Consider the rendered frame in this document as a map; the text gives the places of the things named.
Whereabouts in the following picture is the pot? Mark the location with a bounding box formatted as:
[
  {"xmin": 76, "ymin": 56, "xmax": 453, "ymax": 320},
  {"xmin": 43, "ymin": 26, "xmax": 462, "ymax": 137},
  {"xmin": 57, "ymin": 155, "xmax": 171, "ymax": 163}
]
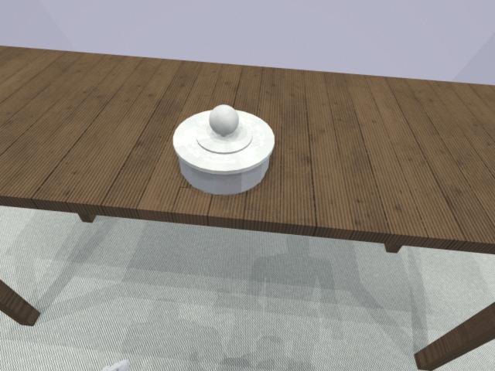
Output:
[{"xmin": 179, "ymin": 156, "xmax": 270, "ymax": 196}]

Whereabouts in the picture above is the knob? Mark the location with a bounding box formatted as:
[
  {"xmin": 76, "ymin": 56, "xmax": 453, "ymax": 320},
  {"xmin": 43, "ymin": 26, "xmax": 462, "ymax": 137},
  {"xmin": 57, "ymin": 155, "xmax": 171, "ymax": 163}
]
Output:
[{"xmin": 209, "ymin": 104, "xmax": 239, "ymax": 135}]

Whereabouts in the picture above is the table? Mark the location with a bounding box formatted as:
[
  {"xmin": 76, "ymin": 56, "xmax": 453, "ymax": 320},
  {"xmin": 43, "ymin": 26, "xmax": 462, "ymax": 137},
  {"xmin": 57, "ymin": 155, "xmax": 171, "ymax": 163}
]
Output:
[{"xmin": 0, "ymin": 46, "xmax": 495, "ymax": 371}]

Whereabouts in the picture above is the lid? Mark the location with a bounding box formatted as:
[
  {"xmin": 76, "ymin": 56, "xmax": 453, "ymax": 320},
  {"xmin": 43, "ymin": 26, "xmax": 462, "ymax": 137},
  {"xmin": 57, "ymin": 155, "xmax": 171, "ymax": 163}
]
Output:
[{"xmin": 173, "ymin": 110, "xmax": 275, "ymax": 175}]

